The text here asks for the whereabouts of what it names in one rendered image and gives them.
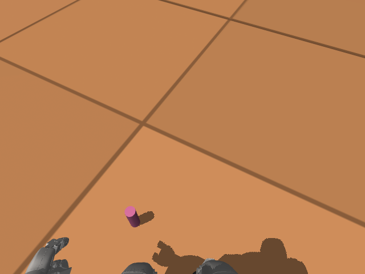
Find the left robot hand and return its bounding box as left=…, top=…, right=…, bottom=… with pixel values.
left=26, top=237, right=72, bottom=274

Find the can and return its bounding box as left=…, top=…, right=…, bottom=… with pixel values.
left=124, top=206, right=140, bottom=227

